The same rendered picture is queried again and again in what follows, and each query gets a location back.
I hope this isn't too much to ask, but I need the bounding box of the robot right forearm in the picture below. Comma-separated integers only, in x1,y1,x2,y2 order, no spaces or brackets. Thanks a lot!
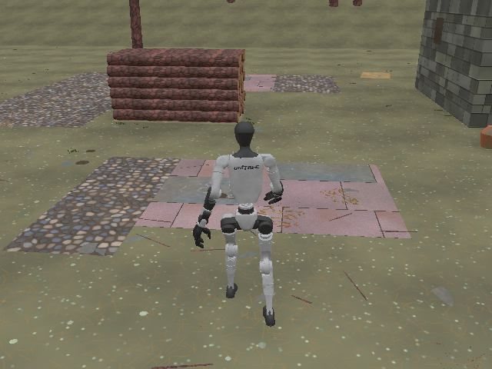
273,181,284,198

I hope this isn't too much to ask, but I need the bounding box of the right robot hand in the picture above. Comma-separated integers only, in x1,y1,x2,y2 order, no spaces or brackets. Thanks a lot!
264,191,282,204

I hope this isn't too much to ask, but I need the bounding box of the left robot upper arm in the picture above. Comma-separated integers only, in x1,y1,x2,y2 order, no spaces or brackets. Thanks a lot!
209,155,229,199

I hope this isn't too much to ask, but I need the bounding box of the right robot upper arm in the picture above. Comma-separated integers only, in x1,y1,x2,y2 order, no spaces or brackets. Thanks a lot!
261,154,282,192

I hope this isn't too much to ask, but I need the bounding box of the robot right shin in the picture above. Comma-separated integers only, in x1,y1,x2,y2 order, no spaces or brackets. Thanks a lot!
261,261,274,315

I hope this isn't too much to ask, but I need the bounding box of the robot left foot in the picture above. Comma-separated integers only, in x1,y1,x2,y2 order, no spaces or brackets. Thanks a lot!
226,283,238,298

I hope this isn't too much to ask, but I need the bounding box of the left robot hand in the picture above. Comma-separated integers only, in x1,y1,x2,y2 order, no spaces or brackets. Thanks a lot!
193,222,211,248

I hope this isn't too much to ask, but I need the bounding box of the robot left forearm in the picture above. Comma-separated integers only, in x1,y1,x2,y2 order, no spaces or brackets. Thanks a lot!
197,187,216,228

